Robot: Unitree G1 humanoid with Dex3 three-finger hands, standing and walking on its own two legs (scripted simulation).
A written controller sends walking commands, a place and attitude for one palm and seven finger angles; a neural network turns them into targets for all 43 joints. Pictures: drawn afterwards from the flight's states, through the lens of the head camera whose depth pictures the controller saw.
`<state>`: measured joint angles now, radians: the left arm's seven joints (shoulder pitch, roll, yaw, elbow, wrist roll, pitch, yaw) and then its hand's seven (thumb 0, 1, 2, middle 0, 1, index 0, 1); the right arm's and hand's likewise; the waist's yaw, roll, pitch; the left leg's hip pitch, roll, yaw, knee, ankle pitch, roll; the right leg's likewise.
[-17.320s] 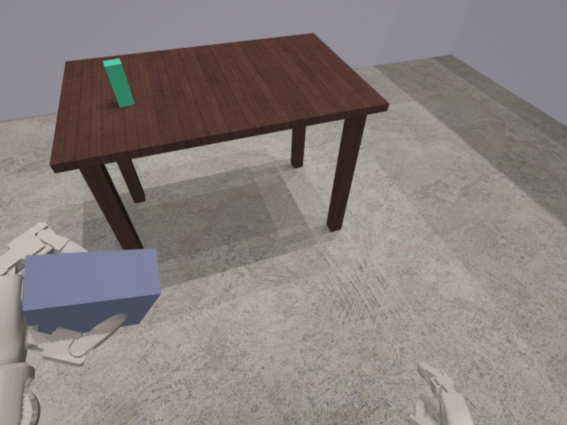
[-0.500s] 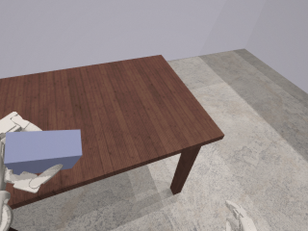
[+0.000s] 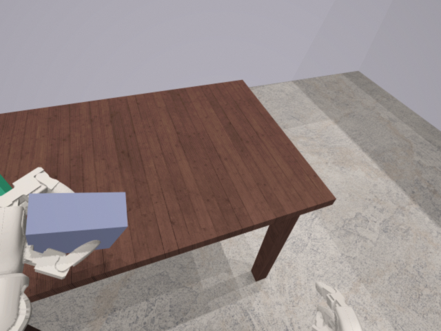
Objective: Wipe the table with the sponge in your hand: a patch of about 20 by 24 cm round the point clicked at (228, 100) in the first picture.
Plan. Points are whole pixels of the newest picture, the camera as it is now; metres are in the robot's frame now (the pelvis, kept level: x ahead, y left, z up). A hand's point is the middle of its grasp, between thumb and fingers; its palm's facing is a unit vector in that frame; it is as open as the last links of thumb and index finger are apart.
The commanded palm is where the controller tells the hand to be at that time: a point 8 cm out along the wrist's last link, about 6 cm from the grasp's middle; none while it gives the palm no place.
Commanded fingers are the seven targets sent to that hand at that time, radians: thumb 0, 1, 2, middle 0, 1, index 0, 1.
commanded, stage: come to a stop and stand still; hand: left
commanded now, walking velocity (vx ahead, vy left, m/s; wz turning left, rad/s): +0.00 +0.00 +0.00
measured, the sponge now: (89, 224) +0.22 +0.23 +0.12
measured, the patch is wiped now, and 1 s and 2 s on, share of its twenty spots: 0.00 0.00 0.00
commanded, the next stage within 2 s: look again from close up in 1.10 s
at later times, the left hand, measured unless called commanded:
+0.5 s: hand (91, 190) +0.26 +0.23 +0.15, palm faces +0.33 -0.84 -0.42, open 9.4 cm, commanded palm +0.20 +0.27 +0.18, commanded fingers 0.00 0.10 1.30 -1.20 -1.60 -1.20 -1.60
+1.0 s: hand (109, 199) +0.25 +0.20 +0.15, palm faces +0.34 -0.86 -0.39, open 9.4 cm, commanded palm +0.19 +0.24 +0.18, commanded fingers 0.00 0.10 1.30 -1.20 -1.60 -1.20 -1.60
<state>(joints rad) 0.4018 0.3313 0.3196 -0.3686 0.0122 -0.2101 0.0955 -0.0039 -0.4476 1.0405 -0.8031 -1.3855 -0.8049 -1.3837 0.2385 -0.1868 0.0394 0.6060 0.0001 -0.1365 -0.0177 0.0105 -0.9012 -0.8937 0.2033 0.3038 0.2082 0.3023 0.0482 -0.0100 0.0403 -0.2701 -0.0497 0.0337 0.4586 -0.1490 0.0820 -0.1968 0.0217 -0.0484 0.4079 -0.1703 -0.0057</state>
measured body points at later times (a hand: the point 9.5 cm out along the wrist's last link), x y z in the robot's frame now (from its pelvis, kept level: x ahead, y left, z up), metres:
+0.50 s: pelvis +0.05 -0.01 +0.00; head +0.08 +0.00 +0.45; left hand +0.24 +0.27 +0.17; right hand +0.24 -0.23 -0.07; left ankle +0.07 +0.05 -0.74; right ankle +0.03 -0.12 -0.74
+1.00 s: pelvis +0.04 -0.04 +0.01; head +0.05 -0.03 +0.45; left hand +0.23 +0.24 +0.17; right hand +0.22 -0.27 -0.07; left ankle +0.07 +0.05 -0.74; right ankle +0.03 -0.12 -0.74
